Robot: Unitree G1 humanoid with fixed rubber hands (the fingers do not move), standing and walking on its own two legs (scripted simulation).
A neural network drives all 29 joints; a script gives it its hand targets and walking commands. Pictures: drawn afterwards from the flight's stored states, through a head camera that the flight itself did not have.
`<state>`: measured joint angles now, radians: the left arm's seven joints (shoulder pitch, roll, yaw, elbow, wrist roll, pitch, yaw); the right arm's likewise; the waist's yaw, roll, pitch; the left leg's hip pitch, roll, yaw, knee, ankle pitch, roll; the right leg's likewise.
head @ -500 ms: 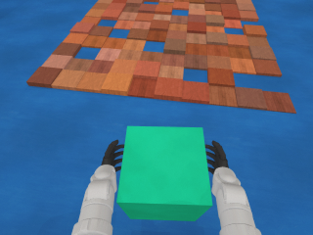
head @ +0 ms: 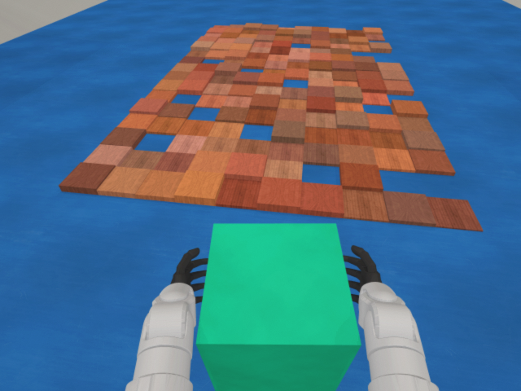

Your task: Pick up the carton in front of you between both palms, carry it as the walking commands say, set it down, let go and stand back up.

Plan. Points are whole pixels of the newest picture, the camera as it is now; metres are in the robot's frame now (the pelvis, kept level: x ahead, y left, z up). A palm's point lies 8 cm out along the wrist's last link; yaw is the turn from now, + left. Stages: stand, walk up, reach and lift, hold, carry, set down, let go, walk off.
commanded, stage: reach and lift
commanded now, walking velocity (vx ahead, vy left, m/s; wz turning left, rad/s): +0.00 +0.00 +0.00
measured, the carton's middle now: (274, 312) +0.30 +0.00 -0.05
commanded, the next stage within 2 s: hold in 0.74 s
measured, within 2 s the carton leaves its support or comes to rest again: neither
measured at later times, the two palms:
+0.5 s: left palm (182, 283) +0.30 +0.15 +0.04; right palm (370, 282) +0.31 -0.15 +0.04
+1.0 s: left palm (180, 279) +0.30 +0.15 +0.06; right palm (376, 280) +0.30 -0.15 +0.06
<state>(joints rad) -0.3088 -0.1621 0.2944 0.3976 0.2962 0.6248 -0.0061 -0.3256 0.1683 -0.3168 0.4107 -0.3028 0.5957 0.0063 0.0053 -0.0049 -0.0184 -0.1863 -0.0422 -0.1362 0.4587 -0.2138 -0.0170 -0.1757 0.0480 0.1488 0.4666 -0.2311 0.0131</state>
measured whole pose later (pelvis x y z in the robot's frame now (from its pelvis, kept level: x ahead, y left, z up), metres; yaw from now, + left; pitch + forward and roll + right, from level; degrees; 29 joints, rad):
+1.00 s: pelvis +0.01 +0.00 +0.01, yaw +0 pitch -7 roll +0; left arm -0.26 -0.15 0.21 0.24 0.27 0.77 0.00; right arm -0.27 0.15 -0.24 0.24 -0.28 0.75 0.01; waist 0.00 0.00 0.00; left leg -0.04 -0.03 -0.13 0.34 -0.18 -0.01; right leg -0.03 0.04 0.14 0.34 -0.19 0.01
